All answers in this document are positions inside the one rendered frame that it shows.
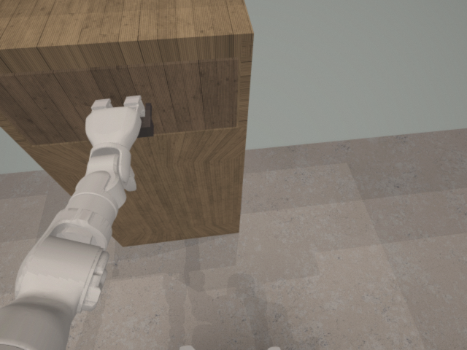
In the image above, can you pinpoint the robot left forearm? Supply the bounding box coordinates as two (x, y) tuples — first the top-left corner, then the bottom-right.
(15, 143), (131, 299)

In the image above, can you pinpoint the drawer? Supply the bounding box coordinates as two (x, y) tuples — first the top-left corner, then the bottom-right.
(0, 57), (239, 145)

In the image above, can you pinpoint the handle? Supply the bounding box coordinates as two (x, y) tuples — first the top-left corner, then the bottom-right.
(137, 103), (154, 138)

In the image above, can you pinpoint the left robot upper arm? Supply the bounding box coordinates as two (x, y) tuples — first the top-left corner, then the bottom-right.
(0, 236), (109, 350)

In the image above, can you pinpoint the cabinet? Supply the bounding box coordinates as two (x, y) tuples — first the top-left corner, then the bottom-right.
(0, 0), (254, 247)

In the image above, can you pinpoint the left robot hand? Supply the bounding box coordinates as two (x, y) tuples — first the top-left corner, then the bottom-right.
(85, 96), (145, 191)

